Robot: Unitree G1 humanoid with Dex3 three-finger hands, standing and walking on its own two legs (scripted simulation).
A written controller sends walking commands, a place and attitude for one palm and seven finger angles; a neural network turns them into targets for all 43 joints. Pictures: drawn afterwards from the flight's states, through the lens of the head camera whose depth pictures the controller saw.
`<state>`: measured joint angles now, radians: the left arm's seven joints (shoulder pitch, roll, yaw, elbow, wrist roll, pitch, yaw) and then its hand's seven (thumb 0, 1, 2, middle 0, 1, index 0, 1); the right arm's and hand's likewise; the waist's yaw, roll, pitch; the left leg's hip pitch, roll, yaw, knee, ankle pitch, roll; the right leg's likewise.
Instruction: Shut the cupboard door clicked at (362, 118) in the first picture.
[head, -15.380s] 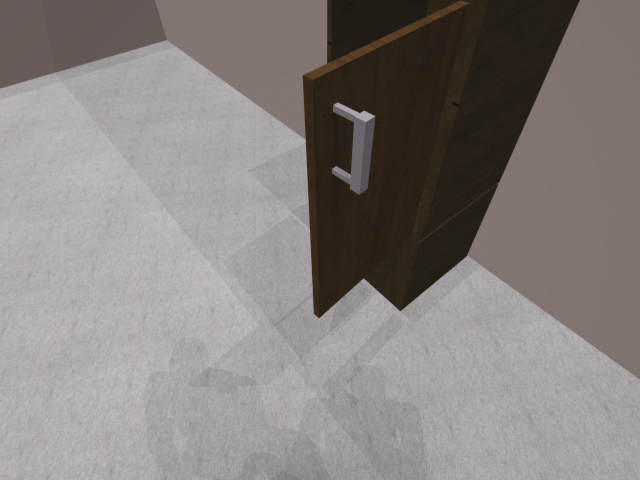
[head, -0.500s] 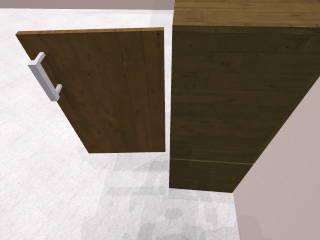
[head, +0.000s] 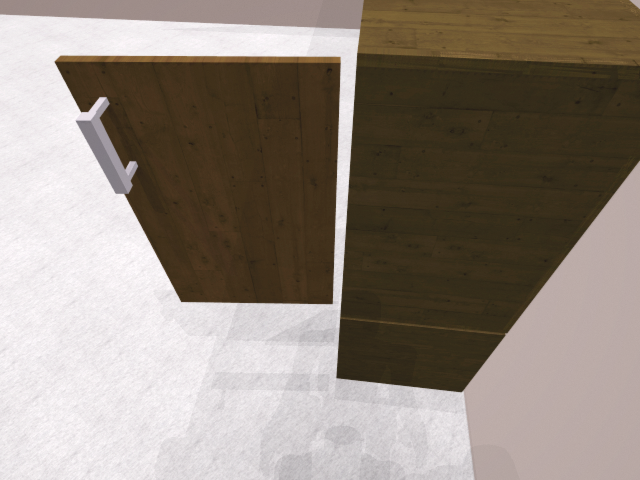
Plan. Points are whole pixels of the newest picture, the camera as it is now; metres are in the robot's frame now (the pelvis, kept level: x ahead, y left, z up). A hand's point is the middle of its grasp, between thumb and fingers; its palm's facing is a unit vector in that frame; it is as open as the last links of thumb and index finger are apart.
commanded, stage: look again from close up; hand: left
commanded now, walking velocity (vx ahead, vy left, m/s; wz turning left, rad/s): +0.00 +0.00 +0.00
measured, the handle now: (112, 147) +0.52 +0.34 +0.14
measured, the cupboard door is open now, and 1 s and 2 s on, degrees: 95 95 95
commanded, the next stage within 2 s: shuffle to correct the standing spot in 0.36 s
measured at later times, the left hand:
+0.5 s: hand out of the picture -0.01 +0.19 -0.17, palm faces +0.01 -0.98 -0.18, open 7.4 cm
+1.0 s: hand out of the picture +0.09 +0.24 -0.17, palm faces +0.04 -0.97 -0.22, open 7.4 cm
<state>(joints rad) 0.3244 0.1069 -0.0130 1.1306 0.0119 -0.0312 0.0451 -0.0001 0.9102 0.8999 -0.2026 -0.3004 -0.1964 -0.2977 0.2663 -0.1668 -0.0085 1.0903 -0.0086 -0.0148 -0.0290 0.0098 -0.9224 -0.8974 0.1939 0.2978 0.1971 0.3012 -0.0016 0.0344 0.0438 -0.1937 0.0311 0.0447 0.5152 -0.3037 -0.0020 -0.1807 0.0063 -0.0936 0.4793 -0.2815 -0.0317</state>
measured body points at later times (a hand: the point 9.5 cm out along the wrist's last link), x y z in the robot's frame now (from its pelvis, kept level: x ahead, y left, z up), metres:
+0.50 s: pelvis -0.01 +0.02 +0.00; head +0.00 +0.02 +0.45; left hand -0.01 +0.24 -0.16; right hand -0.03 -0.19 -0.16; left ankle -0.02 +0.12 -0.74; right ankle -0.01 -0.10 -0.74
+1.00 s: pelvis +0.05 +0.06 +0.00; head +0.08 +0.05 +0.45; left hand +0.09 +0.29 -0.15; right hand +0.02 -0.16 -0.16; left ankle -0.02 +0.11 -0.74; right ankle +0.04 -0.05 -0.69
